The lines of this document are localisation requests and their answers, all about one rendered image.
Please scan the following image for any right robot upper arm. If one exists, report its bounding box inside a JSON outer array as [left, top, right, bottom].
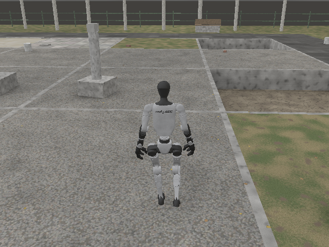
[[175, 103, 188, 131]]

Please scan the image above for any left robot hand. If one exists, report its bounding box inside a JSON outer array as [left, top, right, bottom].
[[135, 147, 147, 160]]

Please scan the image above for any right robot forearm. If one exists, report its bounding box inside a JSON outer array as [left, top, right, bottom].
[[184, 124, 194, 145]]

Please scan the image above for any robot head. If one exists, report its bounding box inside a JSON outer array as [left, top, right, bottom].
[[155, 81, 173, 105]]

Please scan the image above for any left robot forearm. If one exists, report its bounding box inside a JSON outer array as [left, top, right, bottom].
[[136, 125, 146, 148]]

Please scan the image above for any right robot hand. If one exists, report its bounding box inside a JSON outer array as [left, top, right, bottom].
[[183, 144, 195, 156]]

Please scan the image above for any robot left shin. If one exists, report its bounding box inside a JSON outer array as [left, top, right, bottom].
[[153, 167, 163, 198]]

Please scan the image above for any left robot upper arm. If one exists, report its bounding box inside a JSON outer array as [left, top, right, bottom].
[[141, 103, 153, 132]]

